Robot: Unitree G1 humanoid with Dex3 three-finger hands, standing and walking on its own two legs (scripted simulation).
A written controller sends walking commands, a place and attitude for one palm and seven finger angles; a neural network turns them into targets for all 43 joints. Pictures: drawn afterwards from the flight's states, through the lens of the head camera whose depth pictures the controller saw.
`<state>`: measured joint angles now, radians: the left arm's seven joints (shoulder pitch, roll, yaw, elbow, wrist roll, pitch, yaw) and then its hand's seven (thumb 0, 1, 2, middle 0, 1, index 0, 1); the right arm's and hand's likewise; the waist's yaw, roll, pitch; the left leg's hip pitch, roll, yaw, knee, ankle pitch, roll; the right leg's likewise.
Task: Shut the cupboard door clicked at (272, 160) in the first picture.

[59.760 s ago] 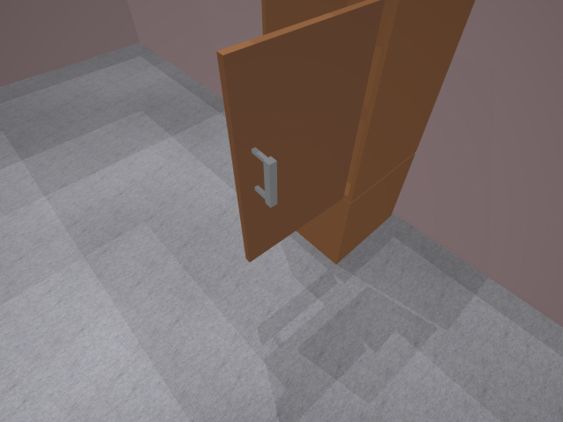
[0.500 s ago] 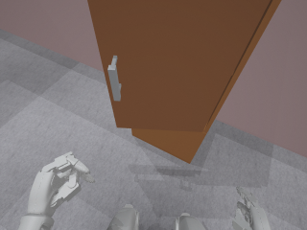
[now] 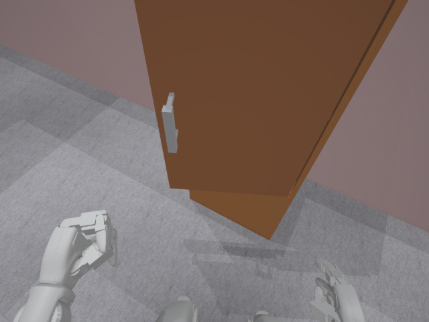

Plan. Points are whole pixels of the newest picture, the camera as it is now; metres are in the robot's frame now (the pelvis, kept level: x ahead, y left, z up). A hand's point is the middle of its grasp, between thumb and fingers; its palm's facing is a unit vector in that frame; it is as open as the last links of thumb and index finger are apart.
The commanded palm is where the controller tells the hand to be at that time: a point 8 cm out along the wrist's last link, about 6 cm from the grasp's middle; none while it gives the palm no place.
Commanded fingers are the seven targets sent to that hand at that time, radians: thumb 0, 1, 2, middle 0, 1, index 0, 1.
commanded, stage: raise the hand and make a fist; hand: left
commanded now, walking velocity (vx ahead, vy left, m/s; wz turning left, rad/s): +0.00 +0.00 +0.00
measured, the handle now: (171, 124) +0.50 +0.14 +0.06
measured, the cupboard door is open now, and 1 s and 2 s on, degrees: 26 26 26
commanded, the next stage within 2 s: bring the fist close to the handle in 0.40 s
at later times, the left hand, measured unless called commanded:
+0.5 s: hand (126, 251) +0.22 +0.16 +0.06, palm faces -0.01 -1.00 -0.06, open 3.1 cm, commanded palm +0.20 +0.22 +0.06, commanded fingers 0.00 0.90 0.90 -1.30 -1.50 -1.30 -1.50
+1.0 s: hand (152, 205) +0.30 +0.14 +0.06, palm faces -0.02 -1.00 -0.03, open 3.1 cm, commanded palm +0.28 +0.19 +0.06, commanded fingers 0.00 0.90 0.90 -1.30 -1.50 -1.30 -1.50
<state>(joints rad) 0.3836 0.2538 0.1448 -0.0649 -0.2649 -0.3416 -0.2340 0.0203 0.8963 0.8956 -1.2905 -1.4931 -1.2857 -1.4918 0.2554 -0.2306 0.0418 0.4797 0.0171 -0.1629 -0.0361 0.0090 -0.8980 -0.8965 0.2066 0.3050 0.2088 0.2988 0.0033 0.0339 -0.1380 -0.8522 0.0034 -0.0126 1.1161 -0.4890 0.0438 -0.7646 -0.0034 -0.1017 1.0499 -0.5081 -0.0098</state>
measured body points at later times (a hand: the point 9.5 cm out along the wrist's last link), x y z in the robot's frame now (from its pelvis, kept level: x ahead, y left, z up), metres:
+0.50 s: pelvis +0.00 -0.02 +0.00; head +0.04 -0.03 +0.45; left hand +0.21 +0.21 +0.07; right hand +0.17 -0.26 -0.07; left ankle +0.03 +0.09 -0.66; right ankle +0.01 -0.12 -0.66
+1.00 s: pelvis +0.00 -0.03 +0.01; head +0.06 -0.03 +0.45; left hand +0.29 +0.19 +0.07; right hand +0.16 -0.27 -0.08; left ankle +0.03 +0.09 -0.66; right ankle +0.01 -0.12 -0.66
